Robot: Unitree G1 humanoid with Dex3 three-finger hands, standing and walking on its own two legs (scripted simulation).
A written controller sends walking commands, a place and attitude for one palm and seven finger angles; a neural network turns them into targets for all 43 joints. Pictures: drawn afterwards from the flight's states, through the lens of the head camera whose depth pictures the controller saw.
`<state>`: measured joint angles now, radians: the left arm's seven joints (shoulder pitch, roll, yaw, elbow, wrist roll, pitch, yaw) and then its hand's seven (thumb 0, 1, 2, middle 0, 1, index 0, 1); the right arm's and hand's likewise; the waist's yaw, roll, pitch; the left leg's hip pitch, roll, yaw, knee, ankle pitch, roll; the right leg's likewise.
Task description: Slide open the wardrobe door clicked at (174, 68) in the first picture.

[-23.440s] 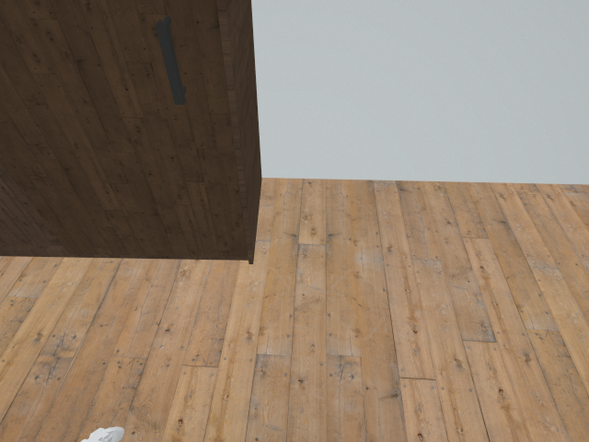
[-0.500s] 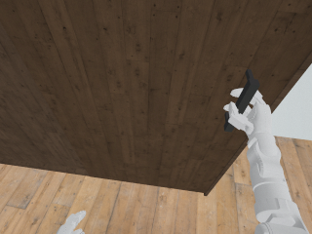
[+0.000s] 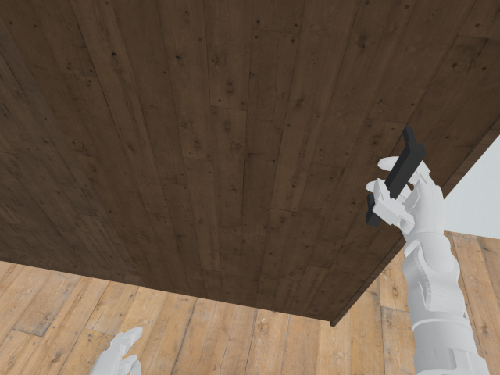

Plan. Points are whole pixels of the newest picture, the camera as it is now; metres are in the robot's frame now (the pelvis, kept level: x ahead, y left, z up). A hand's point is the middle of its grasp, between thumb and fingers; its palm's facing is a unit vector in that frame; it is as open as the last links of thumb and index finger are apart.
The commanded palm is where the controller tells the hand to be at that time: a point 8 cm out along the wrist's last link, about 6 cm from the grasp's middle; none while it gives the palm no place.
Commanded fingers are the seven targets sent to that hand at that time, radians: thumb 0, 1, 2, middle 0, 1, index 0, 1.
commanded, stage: grip the handle and tug to test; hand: right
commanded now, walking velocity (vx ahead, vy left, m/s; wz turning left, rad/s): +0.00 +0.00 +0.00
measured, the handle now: (389, 179) +0.43 -0.19 +0.10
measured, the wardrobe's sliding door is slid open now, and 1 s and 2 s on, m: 0.00 0.00 0.01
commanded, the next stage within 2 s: tug the door sideways, standing still in 0.08 s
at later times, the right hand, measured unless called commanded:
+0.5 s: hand (379, 201) +0.37 -0.16 +0.11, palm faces +0.14 +0.99 +0.00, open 5.8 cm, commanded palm +0.34 -0.17 +0.11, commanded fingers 0.00 -0.90 -0.90 0.45 1.40 0.45 1.40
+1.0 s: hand (376, 201) +0.37 -0.16 +0.11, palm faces +0.16 +0.99 -0.03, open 6.0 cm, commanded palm +0.34 -0.15 +0.11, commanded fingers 0.00 -0.90 -0.90 0.45 1.40 0.45 1.40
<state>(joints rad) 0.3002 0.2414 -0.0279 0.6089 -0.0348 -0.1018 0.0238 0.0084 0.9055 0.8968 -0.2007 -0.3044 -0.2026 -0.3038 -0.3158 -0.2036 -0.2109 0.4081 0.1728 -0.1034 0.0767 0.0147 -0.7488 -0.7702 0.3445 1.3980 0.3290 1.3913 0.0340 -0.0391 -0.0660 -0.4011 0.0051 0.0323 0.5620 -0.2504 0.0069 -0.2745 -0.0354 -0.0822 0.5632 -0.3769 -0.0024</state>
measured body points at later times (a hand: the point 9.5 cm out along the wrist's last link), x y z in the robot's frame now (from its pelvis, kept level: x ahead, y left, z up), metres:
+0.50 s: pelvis +0.02 -0.01 +0.00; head +0.04 +0.00 +0.45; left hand +0.17 +0.21 -0.11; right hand +0.36 -0.21 +0.11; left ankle +0.02 +0.12 -0.73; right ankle -0.06 -0.11 -0.73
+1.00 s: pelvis -0.01 -0.01 -0.01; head +0.02 +0.00 +0.44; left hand +0.14 +0.21 -0.13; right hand +0.36 -0.21 +0.11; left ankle +0.02 +0.12 -0.73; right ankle -0.06 -0.11 -0.73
